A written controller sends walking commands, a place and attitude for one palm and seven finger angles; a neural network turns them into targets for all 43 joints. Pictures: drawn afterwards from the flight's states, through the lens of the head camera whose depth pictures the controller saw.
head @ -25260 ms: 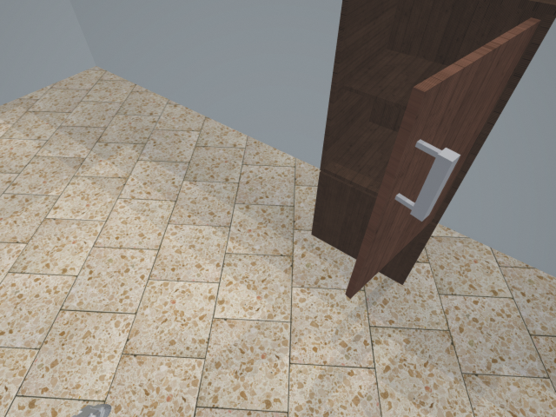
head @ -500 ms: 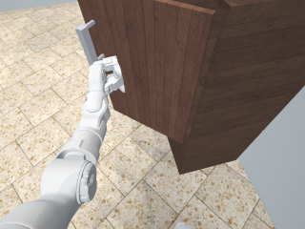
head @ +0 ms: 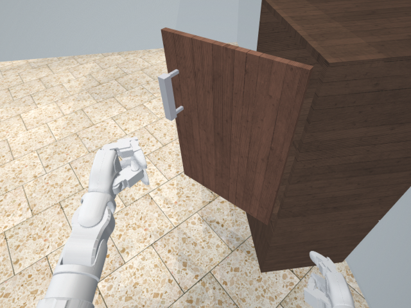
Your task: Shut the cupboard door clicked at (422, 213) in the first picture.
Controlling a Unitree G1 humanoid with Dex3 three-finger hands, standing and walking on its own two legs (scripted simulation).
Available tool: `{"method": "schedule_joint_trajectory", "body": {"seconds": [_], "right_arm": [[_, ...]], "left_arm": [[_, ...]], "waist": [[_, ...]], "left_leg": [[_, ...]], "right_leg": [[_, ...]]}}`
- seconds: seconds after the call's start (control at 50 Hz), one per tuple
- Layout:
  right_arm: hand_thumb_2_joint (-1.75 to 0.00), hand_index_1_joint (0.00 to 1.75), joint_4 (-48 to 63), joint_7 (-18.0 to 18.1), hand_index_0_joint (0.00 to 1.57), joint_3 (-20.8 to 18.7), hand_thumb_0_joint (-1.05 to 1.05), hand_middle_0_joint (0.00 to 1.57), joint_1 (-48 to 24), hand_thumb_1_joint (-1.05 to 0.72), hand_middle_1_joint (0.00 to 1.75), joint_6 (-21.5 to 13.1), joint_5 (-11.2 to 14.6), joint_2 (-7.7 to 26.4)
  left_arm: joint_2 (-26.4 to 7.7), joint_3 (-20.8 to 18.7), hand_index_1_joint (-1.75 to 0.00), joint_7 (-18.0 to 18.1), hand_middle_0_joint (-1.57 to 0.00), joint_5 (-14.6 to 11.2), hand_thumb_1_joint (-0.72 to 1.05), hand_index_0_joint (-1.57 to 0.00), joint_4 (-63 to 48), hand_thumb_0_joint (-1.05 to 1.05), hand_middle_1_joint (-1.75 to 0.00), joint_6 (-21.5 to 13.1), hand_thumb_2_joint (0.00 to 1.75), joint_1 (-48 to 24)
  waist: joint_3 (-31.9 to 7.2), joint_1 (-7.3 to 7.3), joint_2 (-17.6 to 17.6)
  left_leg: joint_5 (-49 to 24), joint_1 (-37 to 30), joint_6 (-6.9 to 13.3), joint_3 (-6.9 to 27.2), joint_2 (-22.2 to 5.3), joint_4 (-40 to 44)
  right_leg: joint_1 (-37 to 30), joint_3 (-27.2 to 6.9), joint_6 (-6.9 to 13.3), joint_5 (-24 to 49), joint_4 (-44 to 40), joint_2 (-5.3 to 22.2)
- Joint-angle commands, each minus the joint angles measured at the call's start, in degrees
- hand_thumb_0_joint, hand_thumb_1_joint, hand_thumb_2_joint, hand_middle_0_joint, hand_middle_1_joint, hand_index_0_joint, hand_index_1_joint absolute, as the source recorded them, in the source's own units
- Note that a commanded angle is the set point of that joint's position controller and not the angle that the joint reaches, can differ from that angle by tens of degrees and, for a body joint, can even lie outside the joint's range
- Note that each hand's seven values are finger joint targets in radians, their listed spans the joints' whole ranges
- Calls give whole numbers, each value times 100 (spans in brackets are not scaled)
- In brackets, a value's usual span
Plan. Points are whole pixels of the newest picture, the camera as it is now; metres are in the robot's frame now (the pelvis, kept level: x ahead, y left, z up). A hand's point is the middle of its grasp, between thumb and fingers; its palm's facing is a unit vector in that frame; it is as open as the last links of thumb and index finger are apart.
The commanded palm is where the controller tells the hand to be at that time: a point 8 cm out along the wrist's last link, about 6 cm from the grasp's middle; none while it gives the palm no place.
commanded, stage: draw the hand back to the body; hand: left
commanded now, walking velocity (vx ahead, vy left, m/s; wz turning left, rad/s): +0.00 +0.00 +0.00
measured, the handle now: (173, 94) +0.67 +0.14 +0.08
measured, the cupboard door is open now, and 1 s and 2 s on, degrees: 45 45 45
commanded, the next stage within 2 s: step back with the hand held close in 0.96 s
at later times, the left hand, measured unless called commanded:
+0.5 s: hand (47, 209) +0.23 +0.26 +0.15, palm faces +0.41 -0.83 -0.37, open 5.4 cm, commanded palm +0.17 +0.30 +0.17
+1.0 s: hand (21, 222) +0.20 +0.28 +0.16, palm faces +0.48 -0.79 -0.39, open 7.4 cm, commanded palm +0.15 +0.31 +0.18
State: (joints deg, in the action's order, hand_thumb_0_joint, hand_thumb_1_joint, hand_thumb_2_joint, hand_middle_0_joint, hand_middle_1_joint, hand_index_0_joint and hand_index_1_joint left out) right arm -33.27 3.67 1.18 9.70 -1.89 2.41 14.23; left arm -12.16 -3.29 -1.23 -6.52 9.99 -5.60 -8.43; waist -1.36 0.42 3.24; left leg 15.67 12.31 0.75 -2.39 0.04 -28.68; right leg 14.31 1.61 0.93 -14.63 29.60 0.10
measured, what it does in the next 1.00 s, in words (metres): stands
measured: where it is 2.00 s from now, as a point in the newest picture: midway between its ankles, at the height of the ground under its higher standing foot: outside the picture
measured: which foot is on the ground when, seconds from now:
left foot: down 0.00-1.00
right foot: down 0.00-1.00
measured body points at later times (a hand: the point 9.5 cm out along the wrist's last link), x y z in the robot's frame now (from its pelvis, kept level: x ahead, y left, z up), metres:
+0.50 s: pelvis +0.02 +0.01 +0.01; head +0.01 -0.02 +0.46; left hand +0.20 +0.31 +0.17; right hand +0.20 -0.20 -0.09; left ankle +0.00 +0.11 -0.74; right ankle +0.01 -0.11 -0.74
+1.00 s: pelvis +0.01 +0.01 +0.01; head -0.01 -0.01 +0.46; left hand +0.17 +0.32 +0.19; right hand +0.21 -0.20 -0.08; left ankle +0.00 +0.11 -0.74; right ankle +0.01 -0.11 -0.74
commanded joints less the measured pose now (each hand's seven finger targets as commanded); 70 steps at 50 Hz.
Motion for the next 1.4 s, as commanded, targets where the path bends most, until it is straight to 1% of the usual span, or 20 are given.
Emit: {"method": "schedule_joint_trajectory", "body": {"seconds": [0.0, 0.06, 0.1, 0.22, 0.24, 0.32, 0.42, 0.56, 0.62, 0.7, 0.76, 0.82, 0.96, 1.06, 1.08, 1.1, 1.14, 1.18, 1.28, 1.38], "right_arm": [[-90, 30, 765, 106, 20, -55, 0, 20, -515, -90, 30, -20, -46, 417], [-90, 30, 781, 112, 20, -11, 0, 20, -585, -90, 30, 9, -83, 373], [-90, 30, 820, 110, 20, -1, 0, 20, -621, -90, 30, -5, -128, 369], [-90, 30, 807, 89, 20, -17, 0, 20, -679, -90, 30, -40, -201, 411], [-90, 30, 834, 78, 20, -23, 0, 20, -692, -90, 30, -45, -199, 387], [-90, 30, 783, 69, 20, -64, 0, 20, -689, -90, 30, -54, -214, 424], [-90, 30, 764, 66, 20, -132, 0, 20, -676, -90, 30, -128, -219, 416], [-90, 30, 734, 67, 20, -209, 0, 20, -575, -90, 30, -345, -183, 402], [-90, 30, 638, 74, 20, -224, 0, 20, -549, -90, 30, -429, -194, 466], [-90, 30, 619, 129, 20, -260, 0, 20, -526, -90, 30, -478, -200, 486], [-90, 30, 604, 139, 20, -236, 0, 20, -557, -90, 30, -515, -210, 453], [-90, 30, 588, 137, 20, -212, 0, 20, -577, -90, 30, -551, -228, 457], [-90, 30, 619, 106, 20, -195, 0, 20, -612, -90, 30, -519, -217, 392], [-90, 30, 624, 112, 20, -203, 0, 20, -611, -90, 30, -520, -219, 411], [-90, 30, 819, 83, 20, -274, 0, 20, -605, -90, 30, -392, -155, 590], [-90, 30, 702, 94, 20, -283, 0, 20, -531, -90, 30, -317, -183, 529], [-90, 30, 706, 72, 20, -315, 0, 20, -542, -90, 30, -218, -182, 500], [-90, 30, 738, 82, 20, -368, 0, 20, -484, -90, 30, -145, -168, 544], [-90, 30, 954, 175, 20, -436, 0, 20, -487, -90, 30, 26, -148, 624], [-90, 30, 1092, 202, 20, -461, 0, 20, -437, -90, 30, 139, -127, 636]], "left_arm": [[-930, -450, -114, 341, -97, 182, 90, -97, -1859, 0, -114, -196, 90, -1086], [-1023, -534, -105, 441, -89, 271, 90, -89, -2422, 0, -105, -166, 90, -930], [-1096, -628, -99, 501, -83, 280, 90, -83, -2757, 0, -99, -128, 90, -551], [-1226, -910, -81, 583, -67, 294, 90, -67, -3255, 0, -81, -34, 90, 609], [-1181, -906, -78, 591, -64, 293, 90, -64, -3439, 0, -78, -40, 90, 729], [-1478, -1409, -66, 648, -53, 289, 90, -53, -3481, 0, -66, -18, 90, 1539], [-1795, -1998, -51, 708, -39, 252, 90, -39, -3883, 0, -51, -102, 90, 2353], [-2013, -2569, -30, 803, -20, 226, 90, -20, -4405, 0, -30, -213, 90, 3209], [-1684, -2172, -30, 782, -20, 273, 90, -20, -4152, 0, -30, -200, 90, 2945], [-1740, -2181, -30, 824, -20, 300, 90, -20, -4132, 0, -30, -220, 90, 2700], [-1804, -2230, -30, 837, -20, 310, 90, -20, -4312, 0, -30, -253, 90, 2743], [-1969, -2384, -30, 859, -20, 315, 90, -20, -4403, 0, -30, -257, 90, 2734], [-1818, -2361, -30, 799, -20, 267, 90, -20, -4259, 0, -30, -241, 90, 2901], [-1787, -2326, -30, 793, -20, 250, 90, -20, -4164, 0, -30, -239, 90, 2905], [-2413, -2926, -30, 851, -20, 275, 90, -20, -4428, 0, -30, -450, 90, 2417], [-2041, -2630, -30, 823, -20, 260, 90, -20, -3972, 0, -30, -481, 90, 3003], [-1932, -2466, -30, 814, -20, 304, 90, -20, -4074, 0, -30, -572, 90, 3227], [-1960, -2469, -30, 861, -20, 301, 90, -20, -4214, 0, -30, -624, 90, 3400], [-2246, -2779, -30, 958, -20, 276, 90, -20, -4687, 0, -30, -667, 90, 3709], [-2265, -2854, -30, 977, -20, 252, 90, -20, -4743, 0, -30, -642, 90, 3926]], "waist": [[-611, 17, -485], [-662, 30, 49], [-779, 84, 118], [-596, 156, -163], [-603, 151, -20], [-433, 243, -237], [-442, 323, -231], [-367, 372, 130], [72, 263, -60], [-88, 262, -208], [-292, 310, 47], [-239, 344, 182], [-24, 339, 191], [-7, 333, -5], [171, 131, -39], [73, 90, -445], [-133, 57, -622], [-460, 17, -349], [-1014, 26, 19], [-966, 22, -19]], "left_leg": [[-629, -461, 136, 98, -5, 782], [-842, -732, 91, 136, -9, 921], [-1104, -860, 79, 159, -14, 947], [-1524, -899, 57, 207, -34, 977], [-1552, -911, 46, 193, -37, 974], [-1651, -777, 22, 215, -51, 974], [-1832, -664, 25, 190, -58, 880], [-1974, -608, -19, 186, -99, 833], [-1552, -553, 13, 193, -106, 922], [-1272, -638, 73, 176, -77, 936], [-1408, -674, 63, 162, -58, 908], [-1386, -605, 23, 208, -66, 933], [-1286, -533, 18, 148, -89, 968], [-1046, -519, 47, 177, -90, 1011], [-574, -32, 187, 290, -191, 654], [-518, -55, 188, 358, -162, 447], [-632, -25, 158, 328, -152, 166], [-865, -73, 138, 328, -202, 123], [-2647, -37, 98, 502, -484, 340], [-2484, 388, 123, 606, -639, 443]], "right_leg": [[-657, -84, -20, 680, -872, 33], [-844, -38, 31, 823, -959, 19], [-1027, -11, 40, 1067, -960, 6], [-1191, 39, 28, 1363, -1036, -18], [-1224, 30, 28, 1381, -1014, 11], [-1243, 71, 17, 1388, -1008, 3], [-1315, 74, -1, 1535, -957, 38], [-1233, 101, -11, 1476, -900, 49], [-878, 115, -25, 1085, -1019, 50], [-860, 84, -39, 866, -1015, 57], [-1045, 58, -17, 1004, -981, 71], [-1102, 54, 3, 973, -1009, 52], [-1036, 28, -1, 928, -1067, 52], [-996, 27, -12, 656, -1132, 49], [-536, -616, 24, 747, -1421, 374], [-406, -692, 81, 629, -1506, 585], [-294, -767, 149, 850, -1447, 799], [-333, -736, 188, 1225, -1201, 856], [-811, -283, -18, 2600, -221, 478], [-812, -316, -84, 2361, 61, 369]]}}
